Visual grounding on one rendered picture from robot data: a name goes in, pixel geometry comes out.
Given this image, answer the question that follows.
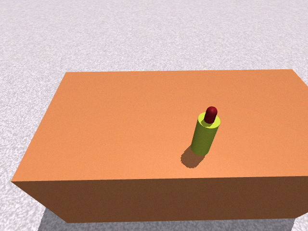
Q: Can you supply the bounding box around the bottle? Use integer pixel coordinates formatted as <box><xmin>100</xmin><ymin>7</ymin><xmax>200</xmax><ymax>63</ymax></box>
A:
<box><xmin>191</xmin><ymin>106</ymin><xmax>220</xmax><ymax>156</ymax></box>

